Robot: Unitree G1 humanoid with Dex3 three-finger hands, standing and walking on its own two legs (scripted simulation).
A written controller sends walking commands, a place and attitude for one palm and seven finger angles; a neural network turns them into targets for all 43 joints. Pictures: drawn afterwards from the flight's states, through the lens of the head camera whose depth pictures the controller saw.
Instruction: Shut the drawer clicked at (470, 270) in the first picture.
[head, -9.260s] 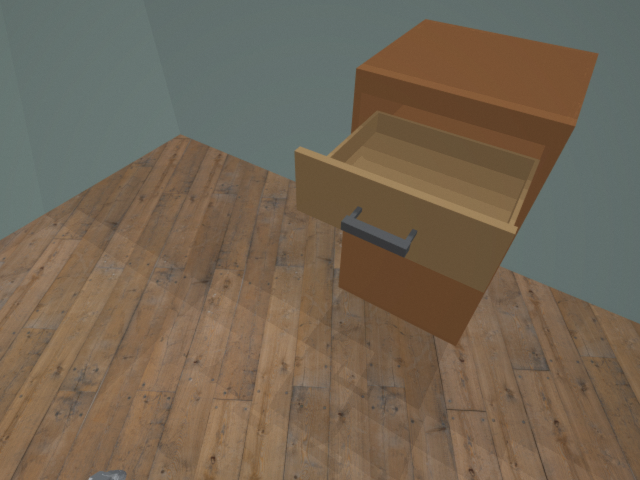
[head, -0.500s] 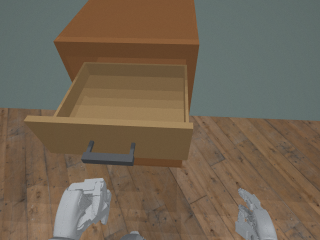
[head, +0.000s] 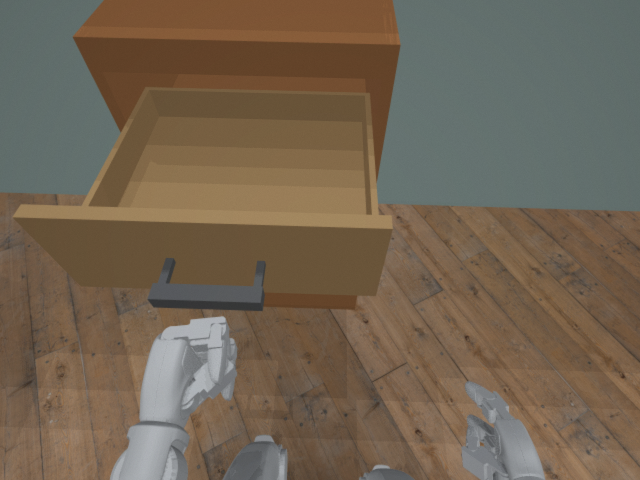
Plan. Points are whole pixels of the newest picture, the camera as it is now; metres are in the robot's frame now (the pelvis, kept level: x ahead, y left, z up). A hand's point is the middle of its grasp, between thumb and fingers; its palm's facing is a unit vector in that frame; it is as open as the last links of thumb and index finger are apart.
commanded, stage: bring the fist close to the handle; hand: left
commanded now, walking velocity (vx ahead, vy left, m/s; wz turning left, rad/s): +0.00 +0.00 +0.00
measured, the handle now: (211, 282) +0.35 +0.15 +0.04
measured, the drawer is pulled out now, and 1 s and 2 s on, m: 0.30 0.29 0.16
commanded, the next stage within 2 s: push the drawer shut in 0.48 s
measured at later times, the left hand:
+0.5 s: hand (235, 360) +0.25 +0.11 +0.05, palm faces -0.03 -1.00 -0.02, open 3.3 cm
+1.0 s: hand (233, 338) +0.28 +0.11 +0.04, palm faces -0.05 -1.00 -0.03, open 3.0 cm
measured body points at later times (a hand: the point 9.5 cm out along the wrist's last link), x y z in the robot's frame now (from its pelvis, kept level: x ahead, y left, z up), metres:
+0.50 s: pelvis +0.00 +0.00 +0.00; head +0.07 +0.00 +0.44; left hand +0.25 +0.16 +0.05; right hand +0.17 -0.23 -0.09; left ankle +0.05 +0.11 -0.65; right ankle -0.03 -0.09 -0.65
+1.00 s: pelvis +0.00 +0.00 +0.00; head +0.07 +0.00 +0.44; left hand +0.27 +0.17 +0.04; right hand +0.16 -0.24 -0.10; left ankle +0.05 +0.11 -0.65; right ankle -0.03 -0.09 -0.65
